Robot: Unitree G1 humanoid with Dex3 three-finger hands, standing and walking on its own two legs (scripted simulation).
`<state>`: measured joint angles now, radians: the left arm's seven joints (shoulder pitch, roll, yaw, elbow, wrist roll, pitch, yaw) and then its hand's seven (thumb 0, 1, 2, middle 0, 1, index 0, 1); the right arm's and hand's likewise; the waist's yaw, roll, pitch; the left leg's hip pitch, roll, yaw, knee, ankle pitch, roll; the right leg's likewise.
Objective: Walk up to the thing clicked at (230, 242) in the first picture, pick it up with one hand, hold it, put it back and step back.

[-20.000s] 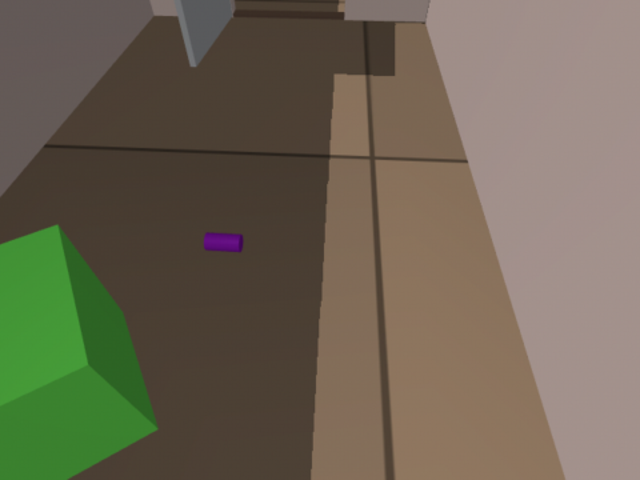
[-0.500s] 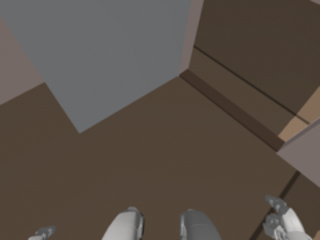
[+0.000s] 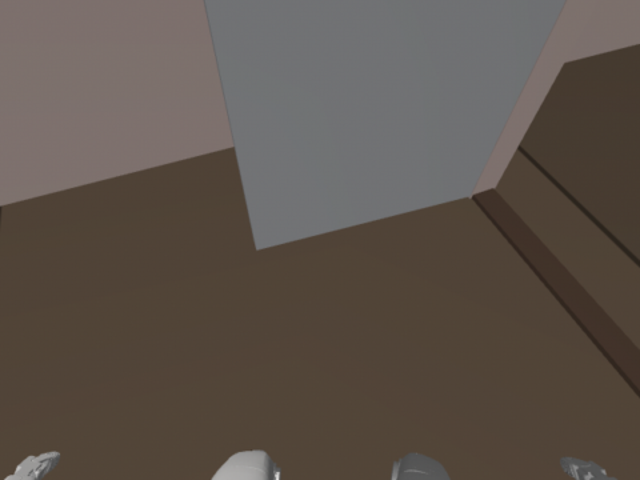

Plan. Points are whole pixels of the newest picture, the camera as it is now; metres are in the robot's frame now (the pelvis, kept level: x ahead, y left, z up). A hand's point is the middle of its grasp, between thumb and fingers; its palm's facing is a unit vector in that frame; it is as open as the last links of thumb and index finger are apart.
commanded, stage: walk up
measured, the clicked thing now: out of the picture -0.21 +1.43 -0.70
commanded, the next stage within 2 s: none
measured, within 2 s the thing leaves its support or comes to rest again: neither
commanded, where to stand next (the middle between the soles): +0.08 +0.01 m, yaw +15 degrees
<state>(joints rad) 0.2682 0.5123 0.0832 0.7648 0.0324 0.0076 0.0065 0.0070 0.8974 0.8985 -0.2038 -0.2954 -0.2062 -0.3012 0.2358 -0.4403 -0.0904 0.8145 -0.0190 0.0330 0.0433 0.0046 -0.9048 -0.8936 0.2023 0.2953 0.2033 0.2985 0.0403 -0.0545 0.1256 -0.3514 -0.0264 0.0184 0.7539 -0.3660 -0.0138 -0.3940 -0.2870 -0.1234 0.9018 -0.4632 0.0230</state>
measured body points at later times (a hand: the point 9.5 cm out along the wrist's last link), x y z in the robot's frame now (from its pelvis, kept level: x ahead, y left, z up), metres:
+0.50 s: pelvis +0.00 +0.01 +0.01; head +0.03 +0.04 +0.46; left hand +0.01 +0.34 -0.11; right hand +0.18 -0.28 -0.09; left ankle +0.01 +0.13 -0.71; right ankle +0.06 -0.13 -0.70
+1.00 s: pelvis +0.01 -0.10 +0.01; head +0.04 -0.05 +0.45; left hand -0.12 +0.23 -0.09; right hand +0.31 -0.26 -0.08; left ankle -0.01 +0.09 -0.66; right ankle +0.12 -0.15 -0.70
